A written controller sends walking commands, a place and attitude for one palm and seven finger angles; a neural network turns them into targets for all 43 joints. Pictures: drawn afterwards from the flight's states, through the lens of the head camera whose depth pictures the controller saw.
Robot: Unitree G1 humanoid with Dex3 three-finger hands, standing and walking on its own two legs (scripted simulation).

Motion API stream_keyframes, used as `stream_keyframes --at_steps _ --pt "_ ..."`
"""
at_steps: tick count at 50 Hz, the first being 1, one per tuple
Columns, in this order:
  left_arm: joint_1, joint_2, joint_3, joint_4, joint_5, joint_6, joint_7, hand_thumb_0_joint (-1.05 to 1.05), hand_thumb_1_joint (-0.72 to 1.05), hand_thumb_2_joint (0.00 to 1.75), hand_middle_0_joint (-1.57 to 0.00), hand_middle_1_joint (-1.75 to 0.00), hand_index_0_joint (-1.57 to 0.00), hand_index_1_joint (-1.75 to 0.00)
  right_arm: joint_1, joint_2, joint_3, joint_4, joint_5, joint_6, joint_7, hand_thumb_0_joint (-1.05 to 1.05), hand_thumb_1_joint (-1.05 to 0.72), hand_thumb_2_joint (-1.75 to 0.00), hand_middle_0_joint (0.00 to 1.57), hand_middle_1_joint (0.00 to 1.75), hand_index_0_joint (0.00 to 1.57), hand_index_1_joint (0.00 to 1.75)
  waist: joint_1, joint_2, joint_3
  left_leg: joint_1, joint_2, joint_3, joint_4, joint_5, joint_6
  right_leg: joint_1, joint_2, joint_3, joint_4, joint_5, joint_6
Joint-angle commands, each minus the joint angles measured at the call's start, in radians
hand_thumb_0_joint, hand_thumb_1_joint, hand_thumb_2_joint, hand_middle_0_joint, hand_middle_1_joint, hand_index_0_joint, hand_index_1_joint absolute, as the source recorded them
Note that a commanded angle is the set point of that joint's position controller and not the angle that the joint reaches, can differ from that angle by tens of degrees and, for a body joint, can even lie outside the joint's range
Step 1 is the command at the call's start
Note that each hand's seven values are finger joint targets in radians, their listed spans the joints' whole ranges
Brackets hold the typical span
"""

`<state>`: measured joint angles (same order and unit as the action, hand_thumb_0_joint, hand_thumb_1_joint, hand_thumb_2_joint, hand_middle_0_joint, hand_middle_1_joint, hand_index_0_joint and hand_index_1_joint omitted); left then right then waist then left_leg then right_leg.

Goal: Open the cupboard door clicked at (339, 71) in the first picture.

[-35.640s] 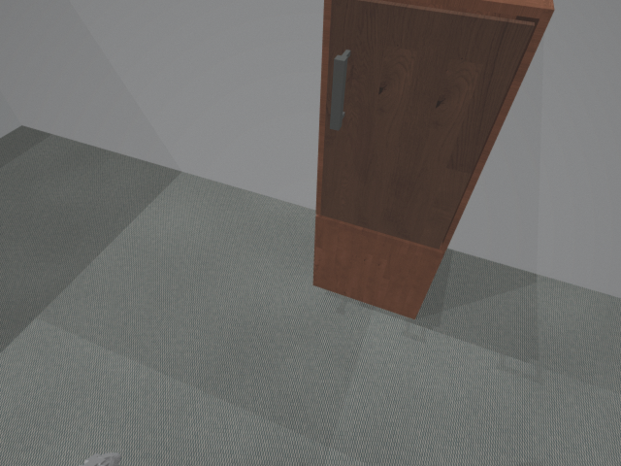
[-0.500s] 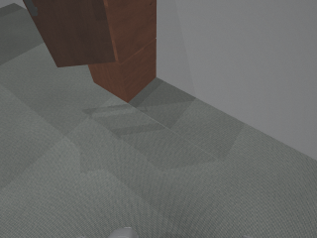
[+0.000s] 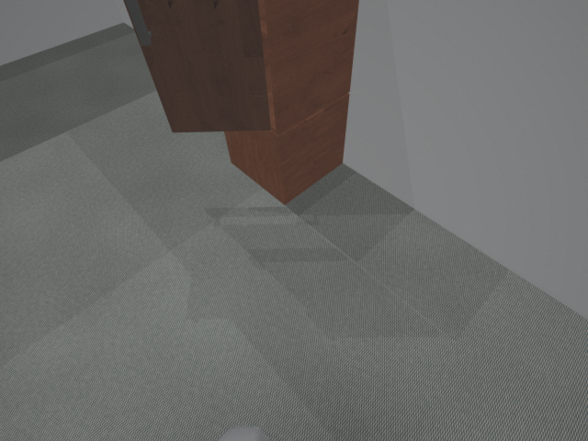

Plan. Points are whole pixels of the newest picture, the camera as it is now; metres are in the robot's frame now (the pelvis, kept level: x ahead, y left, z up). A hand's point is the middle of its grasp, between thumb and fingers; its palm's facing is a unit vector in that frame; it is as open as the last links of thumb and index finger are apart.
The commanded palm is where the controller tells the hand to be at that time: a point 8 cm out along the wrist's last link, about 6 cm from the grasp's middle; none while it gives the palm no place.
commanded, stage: take the last steps up to it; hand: left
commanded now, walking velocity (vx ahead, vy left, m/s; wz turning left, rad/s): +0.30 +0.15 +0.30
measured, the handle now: (138, 11) +1.09 +0.49 +0.08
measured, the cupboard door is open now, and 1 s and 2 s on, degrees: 46 46 46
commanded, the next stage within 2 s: come to a stop and stand still in 1.46 s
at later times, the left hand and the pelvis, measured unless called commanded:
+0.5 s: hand out of the picture +0.11 +0.26 -0.16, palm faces +0.15 -0.97 -0.21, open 7.4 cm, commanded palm none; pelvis +0.08 +0.06 +0.01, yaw +6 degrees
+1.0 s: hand (139, 389) +0.21 +0.29 -0.17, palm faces +0.24 -0.95 -0.20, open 7.2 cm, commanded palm none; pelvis +0.26 +0.11 +0.01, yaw +9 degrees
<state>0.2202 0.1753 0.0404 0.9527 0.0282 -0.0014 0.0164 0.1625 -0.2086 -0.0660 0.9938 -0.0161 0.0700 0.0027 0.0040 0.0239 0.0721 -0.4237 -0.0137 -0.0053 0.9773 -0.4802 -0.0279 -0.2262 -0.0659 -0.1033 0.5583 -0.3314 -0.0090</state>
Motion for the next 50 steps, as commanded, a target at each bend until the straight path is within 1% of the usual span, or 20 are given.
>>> stream_keyframes --at_steps 1,4,7,9,11,12,13,14,18,21,27,30,31,32,33,35,37,40,47,50 --pt "0.095 0.182 0.051 -0.023 -0.001 -0.034 0.010 0.00 0.90 0.90 -0.20 -0.30 -0.20 -0.30 -0.065 -0.045 -0.003 -0.083 0.002 -0.036 0.014 0.00 -0.90 -0.90 0.20 0.30 0.20 0.30 0.042 -0.205 -0.058 -0.109 0.030 0.030 -0.021 0.014 -0.018 0.180 -0.276 0.186 -0.243 0.438 -0.115" --pt "0.154 0.205 0.064 0.015 0.002 -0.043 0.004 0.00 0.90 0.90 -0.20 -0.30 -0.20 -0.30 -0.113 -0.034 0.002 -0.095 0.002 -0.049 0.027 0.00 -0.90 -0.90 0.20 0.30 0.20 0.30 0.075 -0.171 -0.047 -0.111 0.037 0.060 -0.146 0.017 -0.013 0.229 -0.313 0.199 -0.267 0.314 -0.129" --pt "0.156 0.218 0.071 0.036 0.004 -0.045 -0.003 0.00 0.90 0.90 -0.20 -0.30 -0.20 -0.30 -0.116 -0.029 0.005 -0.104 0.002 -0.056 0.035 0.00 -0.90 -0.90 0.20 0.30 0.20 0.30 0.069 -0.185 -0.035 -0.047 0.035 0.080 -0.259 0.041 -0.004 0.185 -0.328 0.176 -0.276 0.214 -0.121" --pt "0.132 0.217 0.071 0.043 0.003 -0.043 -0.007 0.00 0.90 0.90 -0.20 -0.30 -0.20 -0.30 -0.069 -0.028 0.009 -0.091 0.000 -0.064 0.034 0.00 -0.90 -0.90 0.20 0.30 0.20 0.30 0.041 -0.194 -0.038 0.071 0.016 0.115 -0.390 0.092 0.005 0.124 -0.304 0.131 -0.236 0.187 -0.092" --pt "0.073 0.210 0.071 0.034 -0.006 -0.036 -0.015 0.00 0.90 0.90 -0.20 -0.30 -0.20 -0.30 0.069 -0.064 0.002 -0.050 -0.003 -0.074 0.023 0.00 -0.90 -0.90 0.20 0.30 0.20 0.30 -0.034 -0.109 -0.062 0.337 -0.011 0.151 -0.551 0.188 0.025 -0.045 -0.238 0.035 -0.111 0.120 -0.034" --pt "0.060 0.160 0.064 0.012 -0.013 -0.031 -0.024 0.00 0.90 0.90 -0.20 -0.30 -0.20 -0.30 0.178 -0.146 -0.018 -0.023 -0.010 -0.083 0.011 0.00 -0.90 -0.90 0.20 0.30 0.20 0.30 -0.086 0.100 -0.117 0.509 0.136 -0.051 -0.612 0.121 0.096 -0.209 -0.145 -0.051 0.125 0.040 0.012" --pt "0.000 0.104 0.045 -0.038 -0.014 -0.033 -0.031 0.00 0.90 0.90 -0.20 -0.30 -0.20 -0.30 0.289 -0.230 -0.042 -0.009 -0.019 -0.081 0.000 0.00 -0.90 -0.90 0.20 0.30 0.20 0.30 -0.127 0.326 -0.121 0.582 0.358 -0.370 -0.710 0.114 0.210 -0.422 -0.026 -0.102 0.420 -0.259 0.051" --pt "-0.075 0.103 0.037 -0.061 -0.006 -0.031 -0.026 0.00 0.90 0.90 -0.20 -0.30 -0.20 -0.30 0.314 -0.232 -0.035 0.005 -0.019 -0.078 -0.011 0.00 -0.90 -0.90 0.20 0.30 0.20 0.30 -0.141 0.256 -0.099 0.516 0.398 -0.415 -0.750 0.074 0.275 -0.487 -0.041 0.005 0.575 -0.282 0.024" --pt "-0.026 0.089 0.035 0.001 0.001 -0.021 -0.040 0.00 0.90 0.90 -0.20 -0.30 -0.20 -0.30 0.151 -0.118 0.000 -0.030 -0.013 -0.109 -0.023 0.00 -0.90 -0.90 0.20 0.30 0.20 0.30 -0.022 0.098 0.001 0.292 0.287 -0.226 -0.802 0.126 0.222 -0.427 -0.093 0.064 0.606 -0.049 0.015" --pt "-0.018 0.066 0.024 0.008 -0.002 -0.018 -0.040 0.00 0.90 0.90 -0.20 -0.30 -0.20 -0.30 0.180 -0.111 0.006 -0.002 -0.009 -0.124 -0.021 0.00 -0.90 -0.90 0.20 0.30 0.20 0.30 -0.009 0.056 -0.026 0.318 0.253 -0.119 -0.794 0.313 0.228 -0.367 -0.081 0.038 0.443 -0.002 0.025" --pt "-0.094 0.056 0.021 -0.026 -0.002 -0.022 -0.039 0.00 0.90 0.90 -0.20 -0.30 -0.20 -0.30 0.224 -0.104 0.008 0.045 -0.014 -0.118 -0.012 0.00 -0.90 -0.90 0.20 0.30 0.20 0.30 -0.012 0.054 0.023 0.250 0.234 -0.074 -0.781 0.283 0.222 -0.193 -0.028 -0.016 0.154 0.040 0.027" --pt "0.015 0.083 0.037 0.006 0.000 -0.032 -0.035 0.00 0.90 0.90 -0.20 -0.30 -0.20 -0.30 0.212 -0.086 0.014 0.059 -0.009 -0.115 -0.013 0.00 -0.90 -0.90 0.20 0.30 0.20 0.30 0.048 0.005 0.001 0.162 0.170 -0.021 -0.623 0.281 0.164 0.055 0.002 -0.028 -0.011 0.110 0.012" --pt "0.126 0.133 0.052 0.037 0.003 -0.042 -0.030 0.00 0.90 0.90 -0.20 -0.30 -0.20 -0.30 0.210 -0.067 0.018 0.055 0.000 -0.118 -0.011 0.00 -0.90 -0.90 0.20 0.30 0.20 0.30 0.097 -0.083 -0.044 0.041 0.102 0.038 -0.437 0.265 0.125 0.263 -0.067 0.080 -0.082 0.059 -0.020" --pt "0.264 0.231 0.077 0.072 0.005 -0.052 -0.022 0.00 0.90 0.90 -0.20 -0.30 -0.20 -0.30 0.233 -0.035 0.019 0.033 0.007 -0.122 -0.003 0.00 -0.90 -0.90 0.20 0.30 0.20 0.30 0.136 -0.298 -0.124 -0.167 -0.018 0.123 -0.152 0.092 0.065 0.473 -0.328 0.438 -0.209 -0.015 -0.130" --pt "0.292 0.264 0.082 0.072 -0.009 -0.046 -0.012 0.00 0.90 0.90 -0.20 -0.30 -0.20 -0.30 0.214 -0.065 0.010 0.010 -0.002 -0.112 -0.001 0.00 -0.90 -0.90 0.20 0.30 0.20 0.30 0.128 -0.323 -0.118 -0.226 0.000 0.068 0.104 -0.135 0.051 0.412 -0.476 0.632 -0.357 -0.124 -0.210" --pt "0.150 0.164 0.058 0.042 -0.012 -0.047 0.001 0.00 0.90 0.90 -0.20 -0.30 -0.20 -0.30 0.094 -0.049 0.001 0.004 -0.008 -0.099 0.001 0.00 -0.90 -0.90 0.20 0.30 0.20 0.30 0.077 -0.189 0.036 -0.265 0.097 -0.037 0.217 0.064 0.041 0.140 -0.404 0.500 -0.400 -0.215 -0.172" --pt "0.084 0.095 0.039 0.031 -0.010 -0.063 0.001 0.00 0.90 0.90 -0.20 -0.30 -0.20 -0.30 0.135 -0.003 0.007 0.030 -0.015 -0.079 0.011 0.00 -0.90 -0.90 0.20 0.30 0.20 0.30 0.019 -0.142 0.023 -0.178 0.129 -0.015 0.154 0.193 0.013 0.016 -0.325 0.276 -0.418 -0.065 -0.115" --pt "0.091 0.086 0.048 0.049 -0.005 -0.083 -0.004 0.00 0.90 0.90 -0.20 -0.30 -0.20 -0.30 0.168 0.034 0.005 0.041 -0.014 -0.072 0.023 0.00 -0.90 -0.90 0.20 0.30 0.20 0.30 -0.001 -0.138 -0.017 -0.116 0.130 0.048 -0.012 0.255 -0.011 0.028 -0.267 0.117 -0.413 0.111 -0.101" --pt "0.125 0.157 0.052 0.105 0.000 -0.078 -0.014 0.00 0.90 0.90 -0.20 -0.30 -0.20 -0.30 0.027 0.017 0.010 -0.034 -0.009 -0.097 0.045 0.00 -0.90 -0.90 0.20 0.30 0.20 0.30 0.034 -0.185 -0.008 -0.032 0.081 0.119 -0.349 0.268 -0.005 0.103 -0.262 0.064 -0.343 0.195 -0.093" --pt "0.101 0.161 0.057 0.108 -0.005 -0.062 -0.014 0.00 0.90 0.90 -0.20 -0.30 -0.20 -0.30 0.117 -0.029 0.003 -0.012 -0.011 -0.112 0.036 0.00 -0.90 -0.90 0.20 0.30 0.20 0.30 -0.029 -0.124 -0.022 0.225 0.035 0.173 -0.498 0.287 0.011 -0.004 -0.215 0.011 -0.204 0.175 -0.057"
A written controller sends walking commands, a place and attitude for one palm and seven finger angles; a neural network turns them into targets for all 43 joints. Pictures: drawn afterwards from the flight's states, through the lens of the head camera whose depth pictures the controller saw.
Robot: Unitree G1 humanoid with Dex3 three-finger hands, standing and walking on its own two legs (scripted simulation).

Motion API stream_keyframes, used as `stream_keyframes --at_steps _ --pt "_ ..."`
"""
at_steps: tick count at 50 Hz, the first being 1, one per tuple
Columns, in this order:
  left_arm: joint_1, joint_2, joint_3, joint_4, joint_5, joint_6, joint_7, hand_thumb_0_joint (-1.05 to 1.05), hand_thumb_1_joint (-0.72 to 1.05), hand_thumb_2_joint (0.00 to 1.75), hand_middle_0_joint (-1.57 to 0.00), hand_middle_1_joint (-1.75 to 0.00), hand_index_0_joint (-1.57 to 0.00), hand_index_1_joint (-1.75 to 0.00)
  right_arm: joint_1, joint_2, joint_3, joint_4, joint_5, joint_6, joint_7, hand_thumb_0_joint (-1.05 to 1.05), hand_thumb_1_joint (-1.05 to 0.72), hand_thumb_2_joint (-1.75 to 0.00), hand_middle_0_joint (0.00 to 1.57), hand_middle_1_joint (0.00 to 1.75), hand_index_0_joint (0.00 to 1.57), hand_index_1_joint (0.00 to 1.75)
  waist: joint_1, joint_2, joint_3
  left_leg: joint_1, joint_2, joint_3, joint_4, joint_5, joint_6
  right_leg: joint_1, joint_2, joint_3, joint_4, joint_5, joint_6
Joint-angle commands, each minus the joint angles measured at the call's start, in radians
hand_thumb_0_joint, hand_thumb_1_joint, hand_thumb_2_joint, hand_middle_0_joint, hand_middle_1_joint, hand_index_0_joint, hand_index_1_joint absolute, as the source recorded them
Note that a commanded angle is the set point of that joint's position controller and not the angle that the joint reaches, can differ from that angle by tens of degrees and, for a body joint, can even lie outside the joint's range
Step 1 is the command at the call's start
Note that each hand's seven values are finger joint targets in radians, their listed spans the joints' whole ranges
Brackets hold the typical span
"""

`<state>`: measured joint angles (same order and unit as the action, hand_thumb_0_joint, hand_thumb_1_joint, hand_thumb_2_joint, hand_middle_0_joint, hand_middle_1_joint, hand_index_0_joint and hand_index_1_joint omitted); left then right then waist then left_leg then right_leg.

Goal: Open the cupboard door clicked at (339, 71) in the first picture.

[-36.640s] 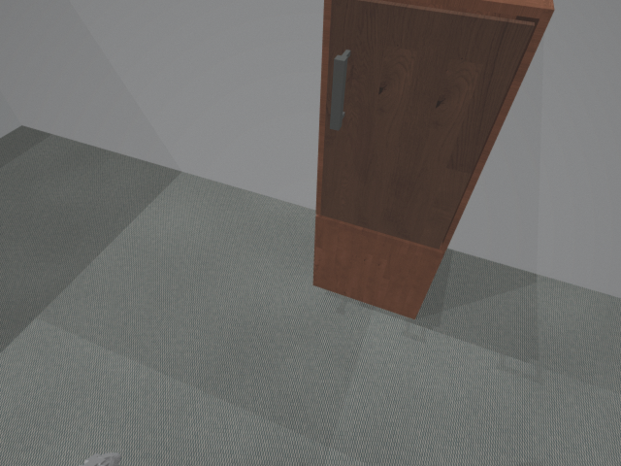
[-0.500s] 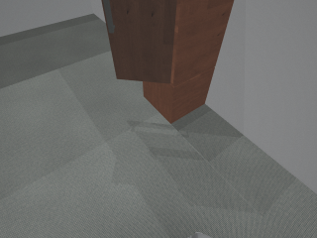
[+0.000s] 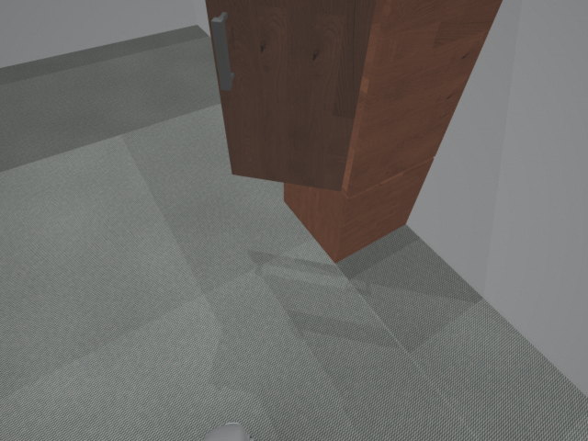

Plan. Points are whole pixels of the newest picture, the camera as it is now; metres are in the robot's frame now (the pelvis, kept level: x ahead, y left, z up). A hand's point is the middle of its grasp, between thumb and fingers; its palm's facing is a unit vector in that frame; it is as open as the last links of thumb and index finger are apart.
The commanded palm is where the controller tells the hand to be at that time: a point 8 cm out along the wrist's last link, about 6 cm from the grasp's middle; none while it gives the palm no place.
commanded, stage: take the last steps up to it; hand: left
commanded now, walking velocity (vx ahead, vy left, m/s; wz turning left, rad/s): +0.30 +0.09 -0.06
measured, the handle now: (225, 52) +0.88 +0.25 +0.08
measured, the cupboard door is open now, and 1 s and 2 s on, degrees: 46 46 46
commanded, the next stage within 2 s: come to a stop and stand still in 0.46 s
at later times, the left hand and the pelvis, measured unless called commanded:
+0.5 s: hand (199, 327) +0.32 +0.21 -0.16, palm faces -0.04 -0.97 -0.22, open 7.3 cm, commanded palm none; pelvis +0.20 +0.03 -0.02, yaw -3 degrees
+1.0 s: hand (187, 310) +0.35 +0.24 -0.18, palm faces -0.02 -0.97 -0.25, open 7.4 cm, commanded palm none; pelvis +0.28 +0.04 -0.01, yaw -5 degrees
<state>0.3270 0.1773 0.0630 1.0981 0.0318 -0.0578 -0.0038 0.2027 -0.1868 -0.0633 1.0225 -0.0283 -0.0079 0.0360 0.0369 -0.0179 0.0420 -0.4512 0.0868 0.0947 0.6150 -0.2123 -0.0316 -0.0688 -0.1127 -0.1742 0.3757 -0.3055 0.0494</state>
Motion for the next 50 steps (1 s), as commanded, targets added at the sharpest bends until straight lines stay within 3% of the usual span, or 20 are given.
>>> stream_keyframes --at_steps 1,2,3,5,8,17,20,21,22,23,24,26,29,33,35,36,38,40,44,50 --pt "-0.004 0.135 0.028 -0.047 -0.009 -0.003 0.002 0.00 0.90 0.90 -0.20 -0.30 -0.20 -0.30 0.192 -0.108 -0.014 -0.009 -0.003 -0.041 -0.009 0.00 -0.90 -0.90 0.20 0.30 0.20 0.30 -0.114 0.028 -0.052 0.430 -0.033 0.031 -0.164 -0.022 0.037 -0.239 -0.120 0.038 0.177 0.179 -0.094" --pt "0.020 0.074 0.018 -0.070 -0.017 0.000 -0.004 0.00 0.90 0.90 -0.20 -0.30 -0.20 -0.30 0.314 -0.221 -0.042 0.017 -0.017 -0.048 -0.025 0.00 -0.90 -0.90 0.20 0.30 0.20 0.30 -0.155 0.274 -0.135 0.594 0.191 -0.274 -0.223 -0.045 0.128 -0.429 0.010 -0.041 0.473 -0.061 -0.049" --pt "-0.045 0.052 0.002 -0.122 -0.017 -0.003 -0.004 0.00 0.90 0.90 -0.20 -0.30 -0.20 -0.30 0.389 -0.268 -0.048 0.025 -0.011 -0.038 -0.043 0.00 -0.90 -0.90 0.20 0.30 0.20 0.30 -0.176 0.325 -0.144 0.618 0.312 -0.443 -0.327 -0.028 0.208 -0.563 0.062 0.028 0.730 -0.289 -0.051" --pt "-0.116 0.049 0.006 -0.123 -0.015 0.003 -0.001 0.00 0.90 0.90 -0.20 -0.30 -0.20 -0.30 0.238 -0.192 -0.028 -0.004 -0.004 -0.041 -0.052 0.00 -0.90 -0.90 0.20 0.30 0.20 0.30 -0.123 0.261 -0.067 0.424 0.304 -0.388 -0.389 -0.157 0.216 -0.628 -0.014 0.140 0.917 -0.160 -0.076" --pt "-0.059 0.037 0.006 -0.081 -0.006 0.019 -0.016 0.00 0.90 0.90 -0.20 -0.30 -0.20 -0.30 0.132 -0.108 -0.002 -0.021 -0.003 -0.062 -0.058 0.00 -0.90 -0.90 0.20 0.30 0.20 0.30 -0.049 0.139 -0.014 0.302 0.236 -0.216 -0.432 -0.034 0.180 -0.555 -0.047 0.144 0.835 -0.031 -0.061" --pt "-0.149 0.021 0.002 -0.139 -0.005 0.033 -0.018 0.00 0.90 0.90 -0.20 -0.30 -0.20 -0.30 0.142 -0.113 -0.002 0.015 -0.005 -0.054 -0.047 0.00 -0.90 -0.90 0.20 0.30 0.20 0.30 -0.035 0.109 0.022 0.278 0.190 -0.070 -0.430 0.039 0.200 -0.352 0.005 0.074 0.338 0.053 -0.048" --pt "-0.073 0.053 0.011 -0.119 -0.003 0.023 -0.014 0.00 0.90 0.90 -0.20 -0.30 -0.20 -0.30 0.133 -0.108 0.003 0.025 -0.002 -0.045 -0.046 0.00 -0.90 -0.90 0.20 0.30 0.20 0.30 0.010 0.036 0.003 0.223 0.129 -0.026 -0.276 0.032 0.145 -0.129 0.052 0.045 0.173 0.114 -0.060" --pt "0.018 0.099 0.021 -0.093 -0.002 0.015 -0.009 0.00 0.90 0.90 -0.20 -0.30 -0.20 -0.30 0.126 -0.092 0.009 0.027 0.005 -0.046 -0.044 0.00 -0.90 -0.90 0.20 0.30 0.20 0.30 0.051 -0.019 -0.024 0.139 0.059 0.025 -0.118 0.001 0.105 0.025 0.012 0.123 0.104 0.117 -0.084" --pt "0.120 0.186 0.039 -0.065 0.001 0.002 -0.002 0.00 0.90 0.90 -0.20 -0.30 -0.20 -0.30 0.142 -0.058 0.013 0.010 0.014 -0.047 -0.037 0.00 -0.90 -0.90 0.20 0.30 0.20 0.30 0.075 -0.205 -0.073 -0.058 -0.054 0.097 0.125 -0.153 0.049 0.208 -0.199 0.424 0.003 0.142 -0.178" --pt "0.172 0.245 0.047 -0.061 -0.015 0.006 0.007 0.00 0.90 0.90 -0.20 -0.30 -0.20 -0.30 0.133 -0.070 0.012 -0.019 0.011 -0.039 -0.033 0.00 -0.90 -0.90 0.20 0.30 0.20 0.30 0.082 -0.282 -0.070 -0.153 -0.090 0.060 0.378 -0.435 0.029 0.219 -0.367 0.639 -0.133 0.148 -0.289" --pt "0.127 0.201 0.043 -0.065 -0.016 -0.001 0.019 0.00 0.90 0.90 -0.20 -0.30 -0.20 -0.30 0.080 -0.078 0.006 -0.015 0.009 -0.034 -0.039 0.00 -0.90 -0.90 0.20 0.30 0.20 0.30 0.073 -0.221 -0.045 -0.194 -0.040 -0.059 0.489 -0.367 0.029 0.142 -0.349 0.630 -0.140 0.175 -0.301" --pt "0.012 0.126 0.022 -0.097 -0.019 -0.007 0.025 0.00 0.90 0.90 -0.20 -0.30 -0.20 -0.30 0.053 -0.056 0.009 -0.009 0.010 -0.030 -0.041 0.00 -0.90 -0.90 0.20 0.30 0.20 0.30 0.015 -0.131 -0.021 -0.178 0.013 -0.104 0.479 -0.227 0.012 0.046 -0.284 0.430 -0.127 0.322 -0.262" --pt "-0.041 0.094 0.007 -0.096 -0.015 -0.019 0.024 0.00 0.90 0.90 -0.20 -0.30 -0.20 -0.30 0.102 0.006 0.023 0.024 0.013 -0.015 -0.036 0.00 -0.90 -0.90 0.20 0.30 0.20 0.30 -0.033 -0.087 -0.060 -0.010 -0.002 -0.044 0.262 -0.163 -0.011 -0.046 -0.193 0.203 -0.098 0.619 -0.216" --pt "-0.079 0.110 0.003 -0.074 -0.018 0.004 0.037 0.00 0.90 0.90 -0.20 -0.30 -0.20 -0.30 0.133 0.026 0.034 0.039 0.018 0.003 -0.045 0.00 -0.90 -0.90 0.20 0.30 0.20 0.30 -0.052 -0.103 -0.094 0.163 -0.070 0.000 -0.041 0.013 -0.023 -0.054 -0.109 0.128 0.021 0.744 -0.171" --pt "-0.079 0.126 0.003 -0.074 -0.024 0.025 0.044 0.00 0.90 0.90 -0.20 -0.30 -0.20 -0.30 0.152 -0.032 0.022 0.043 0.017 0.003 -0.051 0.00 -0.90 -0.90 0.20 0.30 0.20 0.30 -0.061 -0.027 -0.102 0.281 -0.028 -0.030 -0.170 0.305 -0.004 -0.114 -0.080 0.118 0.116 0.574 -0.113" --pt "-0.043 0.108 -0.001 -0.078 -0.028 0.039 0.046 0.00 0.90 0.90 -0.20 -0.30 -0.20 -0.30 0.149 -0.094 0.010 0.029 0.014 0.000 -0.056 0.00 -0.90 -0.90 0.20 0.30 0.20 0.30 -0.047 0.074 -0.128 0.343 0.088 -0.134 -0.148 0.626 0.050 -0.177 -0.035 0.087 0.176 0.367 -0.069" --pt "-0.013 0.070 -0.013 -0.092 -0.025 0.067 0.053 0.00 0.90 0.90 -0.20 -0.30 -0.20 -0.30 0.127 -0.167 -0.007 0.005 0.012 0.016 -0.071 0.00 -0.90 -0.90 0.20 0.30 0.20 0.30 -0.045 0.181 -0.064 0.275 0.243 -0.246 -0.200 0.755 0.170 -0.224 0.067 0.074 0.309 -0.161 -0.039" --pt "-0.038 0.083 -0.006 -0.102 -0.029 0.088 0.045 0.00 0.90 0.90 -0.20 -0.30 -0.20 -0.30 0.129 -0.179 -0.011 0.000 0.005 0.020 -0.091 0.00 -0.90 -0.90 0.20 0.30 0.20 0.30 -0.068 0.290 -0.075 0.303 0.293 -0.305 -0.220 0.948 0.242 -0.314 0.084 0.140 0.590 -0.339 -0.035" --pt "-0.073 0.084 0.011 -0.124 -0.029 0.096 0.035 0.00 0.90 0.90 -0.20 -0.30 -0.20 -0.30 0.049 -0.201 -0.030 -0.044 -0.001 0.029 -0.100 0.00 -0.90 -0.90 0.20 0.30 0.20 0.30 -0.066 0.150 -0.160 0.379 0.276 -0.249 -0.172 0.811 0.248 -0.387 0.093 0.193 0.674 -0.286 -0.032" --pt "-0.019 0.071 0.012 -0.142 -0.022 0.100 0.023 0.00 0.90 0.90 -0.20 -0.30 -0.20 -0.30 -0.041 -0.198 -0.035 -0.071 -0.002 0.034 -0.084 0.00 -0.90 -0.90 0.20 0.30 0.20 0.30 -0.027 0.200 -0.140 0.219 0.227 -0.200 -0.202 0.412 0.184 -0.189 0.091 0.134 0.339 -0.123 -0.045"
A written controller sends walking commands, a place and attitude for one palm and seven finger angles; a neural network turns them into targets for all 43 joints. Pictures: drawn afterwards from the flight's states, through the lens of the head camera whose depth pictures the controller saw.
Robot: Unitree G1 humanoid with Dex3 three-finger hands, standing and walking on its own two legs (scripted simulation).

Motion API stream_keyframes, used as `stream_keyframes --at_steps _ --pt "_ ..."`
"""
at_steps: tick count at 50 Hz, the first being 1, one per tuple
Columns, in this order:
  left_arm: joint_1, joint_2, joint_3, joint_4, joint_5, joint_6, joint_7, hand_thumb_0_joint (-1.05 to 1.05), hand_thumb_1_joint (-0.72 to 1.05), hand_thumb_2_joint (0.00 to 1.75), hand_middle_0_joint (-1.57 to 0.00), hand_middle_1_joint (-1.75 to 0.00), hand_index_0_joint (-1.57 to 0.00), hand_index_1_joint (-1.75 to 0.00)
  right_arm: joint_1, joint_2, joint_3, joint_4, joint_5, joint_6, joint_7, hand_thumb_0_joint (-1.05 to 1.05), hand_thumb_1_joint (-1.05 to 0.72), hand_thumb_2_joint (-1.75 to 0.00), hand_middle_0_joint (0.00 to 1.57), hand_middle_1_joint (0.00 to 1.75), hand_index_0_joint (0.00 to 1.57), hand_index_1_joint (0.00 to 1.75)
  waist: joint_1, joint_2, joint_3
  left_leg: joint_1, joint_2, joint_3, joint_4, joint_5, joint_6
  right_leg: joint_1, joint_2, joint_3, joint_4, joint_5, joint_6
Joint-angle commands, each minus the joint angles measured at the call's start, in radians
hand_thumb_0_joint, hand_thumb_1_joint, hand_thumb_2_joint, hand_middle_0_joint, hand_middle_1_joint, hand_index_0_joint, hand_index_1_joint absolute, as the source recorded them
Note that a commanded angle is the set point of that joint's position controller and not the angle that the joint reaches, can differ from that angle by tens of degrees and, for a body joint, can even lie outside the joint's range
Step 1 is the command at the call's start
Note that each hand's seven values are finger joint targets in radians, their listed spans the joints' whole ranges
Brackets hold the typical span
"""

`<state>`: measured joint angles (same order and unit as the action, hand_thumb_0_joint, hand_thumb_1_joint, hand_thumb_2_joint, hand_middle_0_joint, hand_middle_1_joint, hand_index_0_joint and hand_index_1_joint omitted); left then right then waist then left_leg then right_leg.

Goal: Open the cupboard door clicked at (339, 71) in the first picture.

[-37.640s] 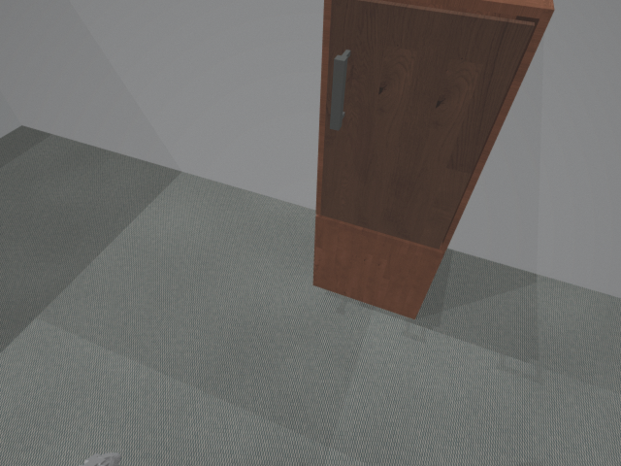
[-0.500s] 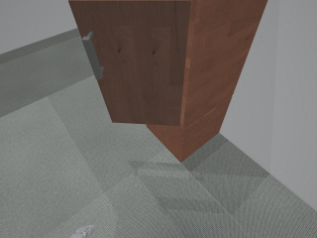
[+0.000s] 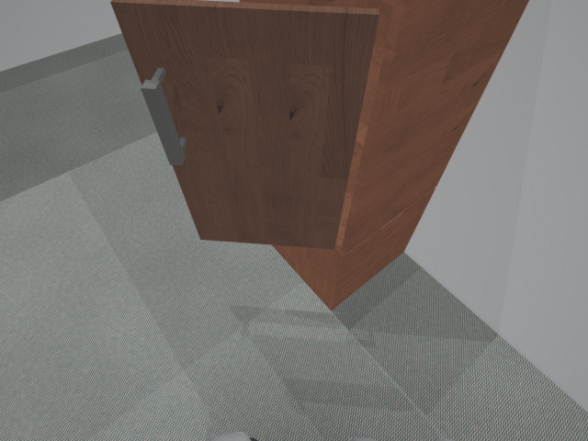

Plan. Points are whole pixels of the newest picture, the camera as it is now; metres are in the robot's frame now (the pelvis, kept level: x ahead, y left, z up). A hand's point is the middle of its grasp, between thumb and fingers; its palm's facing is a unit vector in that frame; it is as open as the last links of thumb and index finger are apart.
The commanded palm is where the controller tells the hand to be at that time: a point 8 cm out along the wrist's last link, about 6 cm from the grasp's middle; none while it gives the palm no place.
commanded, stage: come to a stop and stand still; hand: left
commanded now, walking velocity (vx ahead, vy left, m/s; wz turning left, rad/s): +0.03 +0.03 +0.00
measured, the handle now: (169, 118) +0.57 +0.26 +0.08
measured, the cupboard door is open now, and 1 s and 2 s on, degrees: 46 46 46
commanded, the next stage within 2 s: look again from close up in 0.46 s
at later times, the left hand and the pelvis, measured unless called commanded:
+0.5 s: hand out of the picture +0.03 +0.14 -0.17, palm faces +0.05 -0.98 -0.19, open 7.3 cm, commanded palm none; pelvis +0.00 -0.04 +0.01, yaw +1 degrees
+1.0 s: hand out of the picture +0.02 +0.15 -0.17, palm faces +0.00 -0.98 -0.21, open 7.4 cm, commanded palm none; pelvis +0.00 -0.03 +0.00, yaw +0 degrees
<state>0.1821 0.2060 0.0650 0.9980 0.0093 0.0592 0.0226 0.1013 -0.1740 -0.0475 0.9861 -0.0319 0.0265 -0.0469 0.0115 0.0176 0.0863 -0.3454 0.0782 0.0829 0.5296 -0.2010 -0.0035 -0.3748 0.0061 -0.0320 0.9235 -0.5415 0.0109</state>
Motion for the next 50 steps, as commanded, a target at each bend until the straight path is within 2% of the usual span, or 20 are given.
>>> stream_keyframes --at_steps 1,2,3,4,5,7,11,13,14,15,16,18,24,25,26,27,28,31,38,50 --pt "0.163 0.048 0.011 -0.032 0.003 -0.022 -0.003 0.00 0.90 0.90 -0.20 -0.30 -0.20 -0.30 0.054 -0.206 -0.052 -0.036 0.007 0.003 0.003 0.00 -0.90 -0.90 0.20 0.30 0.20 0.30 0.015 0.128 -0.185 0.066 0.200 -0.167 -0.081 0.281 0.124 0.198 -0.023 -0.026 -0.348 0.237 -0.007" --pt "0.181 0.085 0.015 -0.032 0.011 -0.029 -0.001 0.00 0.90 0.90 -0.20 -0.30 -0.20 -0.30 0.058 -0.176 -0.049 -0.043 0.016 0.008 0.010 0.00 -0.90 -0.90 0.20 0.30 0.20 0.30 0.021 0.009 -0.156 -0.001 0.126 -0.130 -0.011 0.094 0.074 0.241 -0.063 0.038 -0.511 0.340 -0.017" --pt "0.146 0.162 0.022 -0.047 0.024 -0.042 0.006 0.00 0.90 0.90 -0.20 -0.30 -0.20 -0.30 0.084 -0.102 -0.040 -0.057 0.024 0.012 0.020 0.00 -0.90 -0.90 0.20 0.30 0.20 0.30 -0.003 -0.262 -0.114 -0.081 -0.017 -0.026 0.115 -0.167 -0.001 0.214 -0.246 0.278 -0.633 0.416 -0.088" --pt "0.093 0.197 0.015 -0.067 0.021 -0.046 0.003 0.00 0.90 0.90 -0.20 -0.30 -0.20 -0.30 0.049 -0.095 -0.034 -0.070 0.024 0.023 0.031 0.00 -0.90 -0.90 0.20 0.30 0.20 0.30 0.009 -0.278 -0.081 -0.048 -0.071 -0.041 0.279 -0.361 -0.020 0.060 -0.378 0.339 -0.700 0.406 -0.181" --pt "0.057 0.185 0.010 -0.078 0.023 -0.048 0.002 0.00 0.90 0.90 -0.20 -0.30 -0.20 -0.30 0.009 -0.086 -0.035 -0.075 0.019 0.030 0.034 0.00 -0.90 -0.90 0.20 0.30 0.20 0.30 0.005 -0.173 -0.054 -0.041 -0.078 -0.078 0.388 -0.350 -0.013 0.008 -0.340 0.309 -0.676 0.458 -0.202" --pt "0.008 0.132 -0.003 -0.061 0.017 -0.063 0.009 0.00 0.90 0.90 -0.20 -0.30 -0.20 -0.30 0.044 -0.088 -0.030 -0.040 0.020 0.029 0.027 0.00 -0.90 -0.90 0.20 0.30 0.20 0.30 -0.029 -0.248 -0.055 -0.084 -0.056 -0.094 0.453 -0.305 -0.016 0.101 -0.282 0.232 -0.597 0.718 -0.201" --pt "0.044 0.131 -0.004 -0.029 0.010 -0.073 0.014 0.00 0.90 0.90 -0.20 -0.30 -0.20 -0.30 0.102 -0.055 -0.009 0.005 0.027 0.007 0.025 0.00 -0.90 -0.90 0.20 0.30 0.20 0.30 -0.023 -0.154 -0.119 0.022 -0.066 -0.040 0.111 -0.204 -0.032 0.264 -0.232 0.142 -0.493 0.927 -0.172" --pt "0.046 0.110 -0.013 -0.001 -0.003 -0.073 0.011 0.00 0.90 0.90 -0.20 -0.30 -0.20 -0.30 0.148 -0.048 0.000 0.045 0.024 -0.007 0.021 0.00 -0.90 -0.90 0.20 0.30 0.20 0.30 -0.035 -0.107 -0.122 0.179 -0.051 -0.063 -0.122 0.040 -0.016 0.210 -0.191 0.127 -0.460 0.769 -0.110" --pt "0.072 0.083 -0.020 -0.001 -0.012 -0.071 0.006 0.00 0.90 0.90 -0.20 -0.30 -0.20 -0.30 0.152 -0.090 0.001 0.047 0.017 -0.022 0.017 0.00 -0.90 -0.90 0.20 0.30 0.20 0.30 -0.016 0.016 -0.133 0.229 0.041 -0.157 -0.140 0.247 0.022 0.163 -0.139 0.105 -0.447 0.637 -0.061" --pt "0.087 0.063 -0.024 0.004 -0.012 -0.067 0.009 0.00 0.90 0.90 -0.20 -0.30 -0.20 -0.30 0.133 -0.120 0.001 0.043 0.013 -0.027 0.012 0.00 -0.90 -0.90 0.20 0.30 0.20 0.30 0.004 0.064 -0.121 0.183 0.107 -0.206 -0.137 0.298 0.059 0.184 -0.105 0.085 -0.485 0.492 -0.036" --pt "0.083 0.053 -0.026 0.007 -0.006 -0.065 0.010 0.00 0.90 0.90 -0.20 -0.30 -0.20 -0.30 0.124 -0.129 0.003 0.048 0.012 -0.024 0.010 0.00 -0.90 -0.90 0.20 0.30 0.20 0.30 0.004 0.024 -0.101 0.132 0.108 -0.190 -0.137 0.200 0.056 0.212 -0.093 0.084 -0.533 0.413 -0.033" --pt "0.065 0.069 -0.024 0.032 -0.008 -0.055 0.005 0.00 0.90 0.90 -0.20 -0.30 -0.20 -0.30 0.128 -0.104 0.014 0.073 0.014 -0.027 0.008 0.00 -0.90 -0.90 0.20 0.30 0.20 0.30 0.005 0.145 -0.072 0.103 0.068 -0.178 -0.184 0.123 0.036 0.238 -0.099 0.073 -0.537 0.386 -0.040" --pt "0.074 0.060 -0.035 0.075 -0.009 -0.073 0.002 0.00 0.90 0.90 -0.20 -0.30 -0.20 -0.30 0.186 -0.079 0.021 0.111 0.017 -0.033 0.005 0.00 -0.90 -0.90 0.20 0.30 0.20 0.30 -0.011 -0.012 -0.085 0.166 0.031 -0.131 -0.180 0.103 0.017 0.244 -0.117 0.097 -0.594 0.449 -0.056" --pt "0.196 0.070 -0.043 0.090 0.012 -0.095 0.052 0.00 0.90 0.90 -0.20 -0.30 -0.20 -0.30 0.092 -0.109 0.015 0.043 0.030 -0.051 0.018 0.00 -0.90 -0.90 0.20 0.30 0.20 0.30 0.034 -0.002 -0.027 0.122 0.022 -0.070 0.038 0.096 -0.005 0.185 -0.180 0.165 -0.566 0.849 -0.012" --pt "0.138 0.117 -0.044 0.045 0.005 -0.107 0.046 0.00 0.90 0.90 -0.20 -0.30 -0.20 -0.30 0.169 -0.045 0.025 0.021 0.025 -0.039 0.027 0.00 -0.90 -0.90 0.20 0.30 0.20 0.30 -0.035 -0.031 -0.086 0.096 -0.016 -0.082 0.024 -0.110 0.001 0.204 -0.219 0.197 -0.575 0.694 -0.061" --pt "0.106 0.106 -0.046 0.025 0.005 -0.110 0.040 0.00 0.90 0.90 -0.20 -0.30 -0.20 -0.30 0.210 -0.046 0.025 0.026 0.023 -0.037 0.031 0.00 -0.90 -0.90 0.20 0.30 0.20 0.30 -0.047 -0.050 -0.108 0.122 -0.016 -0.082 0.006 -0.106 0.001 0.170 -0.195 0.175 -0.576 0.501 -0.092" --pt "0.087 0.100 -0.044 0.014 0.006 -0.111 0.035 0.00 0.90 0.90 -0.20 -0.30 -0.20 -0.30 0.241 -0.044 0.030 0.026 0.017 -0.042 0.034 0.00 -0.90 -0.90 0.20 0.30 0.20 0.30 -0.055 -0.021 -0.128 0.147 -0.013 -0.080 -0.033 -0.023 0.011 0.178 -0.160 0.130 -0.537 0.494 -0.094" --pt "0.126 0.066 -0.053 0.024 0.000 -0.104 0.026 0.00 0.90 0.90 -0.20 -0.30 -0.20 -0.30 0.234 -0.071 0.037 0.019 0.016 -0.058 0.024 0.00 -0.90 -0.90 0.20 0.30 0.20 0.30 -0.027 0.021 -0.098 0.134 0.025 -0.127 -0.073 0.154 0.040 0.192 -0.105 0.086 -0.473 0.499 -0.072" --pt "0.139 0.059 -0.059 0.039 0.001 -0.091 0.019 0.00 0.90 0.90 -0.20 -0.30 -0.20 -0.30 0.218 -0.084 0.042 0.040 0.017 -0.060 0.018 0.00 -0.90 -0.90 0.20 0.30 0.20 0.30 -0.017 -0.017 -0.018 0.127 0.022 -0.128 -0.130 0.095 0.048 0.162 -0.093 0.093 -0.493 0.411 -0.059" --pt "0.133 0.082 -0.054 0.051 0.000 -0.089 0.015 0.00 0.90 0.90 -0.20 -0.30 -0.20 -0.30 0.193 -0.103 0.043 0.080 0.018 -0.067 0.016 0.00 -0.90 -0.90 0.20 0.30 0.20 0.30 -0.007 -0.008 -0.044 0.154 0.023 -0.121 -0.145 0.119 0.047 0.187 -0.107 0.096 -0.507 0.447 -0.055"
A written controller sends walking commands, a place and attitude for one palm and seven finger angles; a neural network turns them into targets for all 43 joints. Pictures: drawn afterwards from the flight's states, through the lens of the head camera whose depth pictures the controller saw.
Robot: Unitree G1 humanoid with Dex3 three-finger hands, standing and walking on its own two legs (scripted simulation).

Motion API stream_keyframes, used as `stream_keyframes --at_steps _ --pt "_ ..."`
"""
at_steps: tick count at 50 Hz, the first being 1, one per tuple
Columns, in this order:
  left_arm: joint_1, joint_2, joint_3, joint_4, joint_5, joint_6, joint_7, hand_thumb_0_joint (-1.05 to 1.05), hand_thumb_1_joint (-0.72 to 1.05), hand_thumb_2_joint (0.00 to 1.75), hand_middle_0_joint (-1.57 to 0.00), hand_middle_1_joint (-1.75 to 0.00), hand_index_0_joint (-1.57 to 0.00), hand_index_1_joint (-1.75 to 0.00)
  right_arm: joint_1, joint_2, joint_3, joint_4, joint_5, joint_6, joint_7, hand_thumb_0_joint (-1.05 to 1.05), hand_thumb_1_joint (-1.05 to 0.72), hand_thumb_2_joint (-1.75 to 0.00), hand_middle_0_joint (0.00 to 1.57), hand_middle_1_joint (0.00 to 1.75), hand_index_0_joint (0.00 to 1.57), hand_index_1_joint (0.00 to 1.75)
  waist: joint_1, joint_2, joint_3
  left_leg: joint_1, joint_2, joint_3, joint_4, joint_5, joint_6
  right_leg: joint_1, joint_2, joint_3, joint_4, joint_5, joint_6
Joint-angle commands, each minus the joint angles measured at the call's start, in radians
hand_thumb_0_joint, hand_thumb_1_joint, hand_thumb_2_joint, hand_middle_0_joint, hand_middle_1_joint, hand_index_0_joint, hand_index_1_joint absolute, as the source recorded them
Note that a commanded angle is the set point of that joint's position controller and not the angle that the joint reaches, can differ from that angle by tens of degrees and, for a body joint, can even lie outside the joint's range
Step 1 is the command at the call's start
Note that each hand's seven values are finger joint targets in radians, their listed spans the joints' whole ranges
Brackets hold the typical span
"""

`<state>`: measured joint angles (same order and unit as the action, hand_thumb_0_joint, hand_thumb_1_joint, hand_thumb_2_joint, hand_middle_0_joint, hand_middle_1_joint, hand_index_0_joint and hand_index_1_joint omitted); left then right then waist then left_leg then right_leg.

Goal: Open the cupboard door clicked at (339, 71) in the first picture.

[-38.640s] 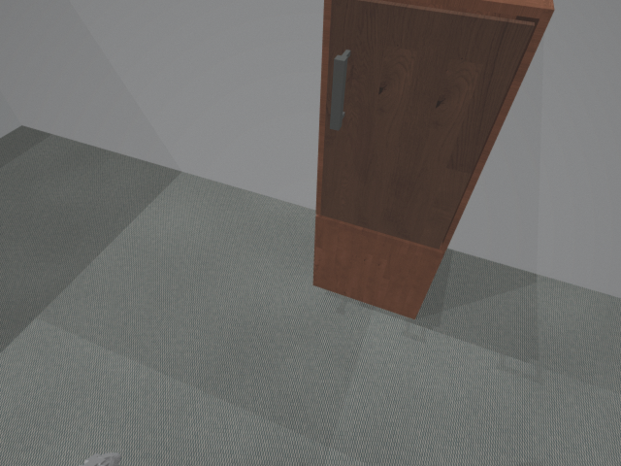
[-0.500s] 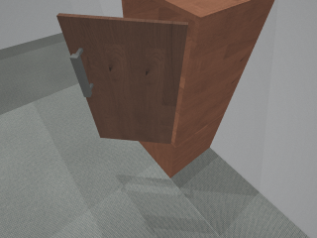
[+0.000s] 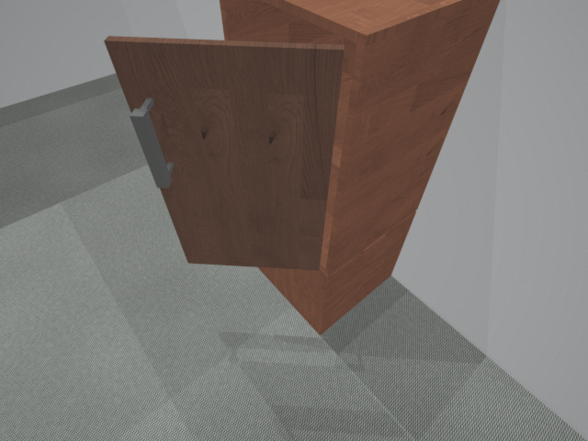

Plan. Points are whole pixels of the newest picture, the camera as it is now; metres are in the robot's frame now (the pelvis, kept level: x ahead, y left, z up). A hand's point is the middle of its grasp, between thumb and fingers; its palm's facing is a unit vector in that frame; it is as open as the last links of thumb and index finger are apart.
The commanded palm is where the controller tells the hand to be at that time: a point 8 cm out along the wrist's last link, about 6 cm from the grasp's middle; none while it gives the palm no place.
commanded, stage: look again from close up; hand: left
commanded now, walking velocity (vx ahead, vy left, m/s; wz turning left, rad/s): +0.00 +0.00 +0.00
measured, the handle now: (156, 144) +0.57 +0.29 +0.08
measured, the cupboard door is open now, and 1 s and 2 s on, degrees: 46 46 46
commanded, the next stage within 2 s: shuffle to correct the standing spot in 0.10 s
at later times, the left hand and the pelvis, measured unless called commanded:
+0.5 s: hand out of the picture +0.01 +0.20 -0.18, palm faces +0.06 -0.97 -0.22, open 7.4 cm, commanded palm none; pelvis +0.00 +0.01 +0.00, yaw +0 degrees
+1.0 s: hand out of the picture +0.02 +0.25 -0.17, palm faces +0.06 -0.97 -0.24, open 7.4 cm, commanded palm none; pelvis +0.01 +0.06 +0.00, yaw +1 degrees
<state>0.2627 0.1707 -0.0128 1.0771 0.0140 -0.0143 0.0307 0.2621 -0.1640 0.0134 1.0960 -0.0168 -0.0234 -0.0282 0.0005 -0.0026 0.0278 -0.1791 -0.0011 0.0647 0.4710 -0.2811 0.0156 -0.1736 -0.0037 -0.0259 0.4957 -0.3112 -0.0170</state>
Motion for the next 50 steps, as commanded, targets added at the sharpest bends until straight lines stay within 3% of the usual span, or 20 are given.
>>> stream_keyframes --at_steps 1,11,14,20,22,24,26,28,30,33,35,37,38,39,40,41,42,44,47,50 --pt "0.051 0.117 0.024 -0.026 -0.004 -0.015 0.006 0.00 0.90 0.90 -0.20 -0.30 -0.20 -0.30 0.028 -0.113 -0.018 -0.028 0.002 -0.015 -0.003 0.00 -0.90 -0.90 0.20 0.30 0.20 0.30 0.003 0.000 0.016 -0.011 0.102 -0.102 -0.086 0.193 0.027 -0.018 -0.095 0.094 -0.081 0.218 -0.027" --pt "0.041 0.141 0.028 -0.019 -0.002 -0.019 0.005 0.00 0.90 0.90 -0.20 -0.30 -0.20 -0.30 0.001 -0.133 -0.024 -0.014 0.004 -0.014 -0.004 0.00 -0.90 -0.90 0.20 0.30 0.20 0.30 0.005 0.003 0.007 0.007 0.102 -0.088 -0.081 0.203 0.020 -0.003 -0.111 0.111 -0.094 0.282 -0.033" --pt "0.061 0.137 0.036 -0.024 0.000 -0.012 0.008 0.00 0.90 0.90 -0.20 -0.30 -0.20 -0.30 0.010 -0.107 -0.022 -0.022 0.003 -0.001 0.000 0.00 -0.90 -0.90 0.20 0.30 0.20 0.30 0.013 0.005 0.016 -0.029 0.084 -0.065 -0.045 0.153 0.010 0.004 -0.146 0.143 -0.092 0.269 -0.049" --pt "0.081 0.189 0.068 -0.053 0.003 -0.003 0.016 0.00 0.90 0.90 -0.20 -0.30 -0.20 -0.30 0.001 -0.099 -0.034 -0.071 0.001 0.019 0.006 0.00 -0.90 -0.90 0.20 0.30 0.20 0.30 0.024 -0.114 0.021 -0.126 0.036 -0.017 0.071 0.035 -0.015 0.033 -0.274 0.262 -0.119 0.334 -0.117" --pt "0.079 0.198 0.079 -0.067 0.006 0.001 0.019 0.00 0.90 0.90 -0.20 -0.30 -0.20 -0.30 0.009 -0.097 -0.038 -0.083 0.002 0.020 0.006 0.00 -0.90 -0.90 0.20 0.30 0.20 0.30 0.024 -0.120 0.019 -0.131 0.036 -0.016 0.062 0.018 -0.017 0.033 -0.296 0.260 -0.094 0.386 -0.130" --pt "0.069 0.196 0.084 -0.082 0.007 0.008 0.020 0.00 0.90 0.90 -0.20 -0.30 -0.20 -0.30 0.020 -0.098 -0.041 -0.088 0.002 0.020 0.007 0.00 -0.90 -0.90 0.20 0.30 0.20 0.30 0.019 -0.091 0.021 -0.087 0.038 -0.021 0.027 0.092 -0.010 -0.006 -0.269 0.221 -0.054 0.374 -0.111" --pt "0.047 0.177 0.083 -0.098 0.007 0.018 0.019 0.00 0.90 0.90 -0.20 -0.30 -0.20 -0.30 0.050 -0.124 -0.047 -0.090 -0.001 0.018 0.008 0.00 -0.90 -0.90 0.20 0.30 0.20 0.30 0.006 0.004 0.001 -0.006 0.087 -0.080 -0.020 0.238 0.020 -0.071 -0.187 0.128 0.029 0.254 -0.070" --pt "0.020 0.124 0.073 -0.120 0.011 0.029 0.015 0.00 0.90 0.90 -0.20 -0.30 -0.20 -0.30 0.081 -0.164 -0.057 -0.097 -0.004 0.019 0.002 0.00 -0.90 -0.90 0.20 0.30 0.20 0.30 0.002 0.170 0.009 0.046 0.207 -0.220 -0.093 0.377 0.123 -0.182 -0.060 -0.021 0.180 -0.067 -0.011" --pt "-0.015 0.102 0.066 -0.134 0.011 0.039 0.015 0.00 0.90 0.90 -0.20 -0.30 -0.20 -0.30 0.088 -0.161 -0.056 -0.114 -0.005 0.022 -0.001 0.00 -0.90 -0.90 0.20 0.30 0.20 0.30 -0.008 0.168 0.022 0.045 0.257 -0.285 -0.152 0.410 0.204 -0.272 -0.047 -0.026 0.384 -0.274 -0.006" --pt "0.008 0.071 0.064 -0.131 0.013 0.038 0.008 0.00 0.90 0.90 -0.20 -0.30 -0.20 -0.30 0.031 -0.147 -0.053 -0.146 -0.011 0.022 0.000 0.00 -0.90 -0.90 0.20 0.30 0.20 0.30 0.020 0.109 -0.011 0.024 0.234 -0.225 -0.125 0.477 0.222 -0.236 -0.067 -0.041 0.403 -0.231 -0.009" --pt "0.020 0.060 0.061 -0.130 0.011 0.035 0.009 0.00 0.90 0.90 -0.20 -0.30 -0.20 -0.30 0.035 -0.153 -0.056 -0.152 -0.012 0.022 0.001 0.00 -0.90 -0.90 0.20 0.30 0.20 0.30 0.022 0.098 -0.027 0.006 0.212 -0.193 -0.096 0.526 0.208 -0.169 -0.064 -0.057 0.294 -0.181 -0.002" --pt "0.079 0.061 0.063 -0.115 0.010 0.026 0.013 0.00 0.90 0.90 -0.20 -0.30 -0.20 -0.30 0.024 -0.156 -0.058 -0.156 -0.006 0.023 0.003 0.00 -0.90 -0.90 0.20 0.30 0.20 0.30 0.051 0.071 -0.051 -0.019 0.195 -0.165 -0.041 0.484 0.177 -0.064 -0.071 -0.063 0.121 -0.044 0.000" --pt "0.122 0.081 0.068 -0.104 0.013 0.016 0.017 0.00 0.90 0.90 -0.20 -0.30 -0.20 -0.30 0.013 -0.151 -0.058 -0.160 0.000 0.022 0.005 0.00 -0.90 -0.90 0.20 0.30 0.20 0.30 0.075 0.022 -0.061 -0.078 0.164 -0.144 0.019 0.400 0.137 0.042 -0.102 -0.037 -0.019 0.073 -0.006" --pt "0.162 0.149 0.078 -0.095 0.020 0.004 0.024 0.00 0.90 0.90 -0.20 -0.30 -0.20 -0.30 0.017 -0.124 -0.059 -0.175 0.009 0.021 0.010 0.00 -0.90 -0.90 0.20 0.30 0.20 0.30 0.080 -0.153 -0.071 -0.241 0.072 -0.059 0.156 0.169 0.065 0.181 -0.285 0.183 -0.102 0.222 -0.067" --pt "0.192 0.225 0.097 -0.097 0.020 -0.001 0.026 0.00 0.90 0.90 -0.20 -0.30 -0.20 -0.30 -0.012 -0.102 -0.062 -0.204 0.003 0.023 0.015 0.00 -0.90 -0.90 0.20 0.30 0.20 0.30 0.086 -0.286 -0.017 -0.413 -0.035 0.014 0.329 -0.224 -0.006 0.208 -0.516 0.422 -0.160 0.486 -0.196" --pt "0.221 0.227 0.098 -0.093 0.014 -0.008 0.029 0.00 0.90 0.90 -0.20 -0.30 -0.20 -0.30 -0.055 -0.123 -0.064 -0.205 -0.008 0.036 0.014 0.00 -0.90 -0.90 0.20 0.30 0.20 0.30 0.102 -0.205 -0.014 -0.422 0.003 -0.066 0.500 -0.298 -0.021 0.142 -0.550 0.437 -0.168 0.545 -0.256" --pt "0.183 0.217 0.102 -0.099 0.018 -0.010 0.033 0.00 0.90 0.90 -0.20 -0.30 -0.20 -0.30 -0.070 -0.110 -0.067 -0.205 -0.009 0.041 0.019 0.00 -0.90 -0.90 0.20 0.30 0.20 0.30 0.084 -0.201 0.003 -0.463 0.017 -0.091 0.601 -0.270 -0.027 0.118 -0.510 0.400 -0.157 0.556 -0.254" --pt "0.102 0.199 0.099 -0.125 0.021 -0.011 0.034 0.00 0.90 0.90 -0.20 -0.30 -0.20 -0.30 -0.073 -0.101 -0.066 -0.201 -0.008 0.047 0.035 0.00 -0.90 -0.90 0.20 0.30 0.20 0.30 0.049 -0.162 0.022 -0.473 0.050 -0.095 0.649 -0.178 -0.038 0.070 -0.426 0.232 -0.134 0.542 -0.202" --pt "0.048 0.216 0.103 -0.146 0.025 -0.011 0.018 0.00 0.90 0.90 -0.20 -0.30 -0.20 -0.30 -0.068 -0.068 -0.063 -0.207 0.003 0.050 0.050 0.00 -0.90 -0.90 0.20 0.30 0.20 0.30 0.028 -0.181 -0.002 -0.324 0.045 -0.024 0.450 -0.106 -0.056 -0.043 -0.350 0.094 -0.136 0.423 -0.139" --pt "0.037 0.228 0.105 -0.140 0.026 0.001 0.005 0.00 0.90 0.90 -0.20 -0.30 -0.20 -0.30 -0.030 -0.045 -0.058 -0.187 0.008 0.034 0.047 0.00 -0.90 -0.90 0.20 0.30 0.20 0.30 0.017 -0.203 -0.002 -0.134 -0.011 0.060 0.220 -0.018 -0.050 -0.122 -0.268 0.035 -0.108 0.265 -0.090"
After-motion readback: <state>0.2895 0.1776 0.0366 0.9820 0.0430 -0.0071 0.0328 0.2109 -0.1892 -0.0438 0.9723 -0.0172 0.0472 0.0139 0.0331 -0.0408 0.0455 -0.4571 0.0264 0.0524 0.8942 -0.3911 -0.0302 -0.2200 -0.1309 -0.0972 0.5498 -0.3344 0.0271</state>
